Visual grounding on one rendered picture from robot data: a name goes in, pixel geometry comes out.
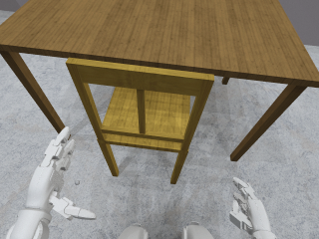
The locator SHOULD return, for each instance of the robot right shin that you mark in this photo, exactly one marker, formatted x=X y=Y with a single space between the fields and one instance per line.
x=193 y=223

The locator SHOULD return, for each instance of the robot right hand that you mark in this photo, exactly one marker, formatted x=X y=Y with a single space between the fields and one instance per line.
x=253 y=216

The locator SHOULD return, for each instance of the chair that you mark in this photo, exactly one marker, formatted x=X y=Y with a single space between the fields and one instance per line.
x=149 y=108

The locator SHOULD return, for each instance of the table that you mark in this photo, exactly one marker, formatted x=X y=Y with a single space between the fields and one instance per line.
x=241 y=39

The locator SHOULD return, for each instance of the robot left forearm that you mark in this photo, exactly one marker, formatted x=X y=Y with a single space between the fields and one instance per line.
x=32 y=223

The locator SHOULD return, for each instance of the robot right thigh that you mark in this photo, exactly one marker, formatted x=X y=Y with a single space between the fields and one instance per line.
x=195 y=232

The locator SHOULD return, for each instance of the robot left hand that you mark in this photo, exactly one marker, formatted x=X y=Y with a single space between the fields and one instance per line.
x=48 y=175

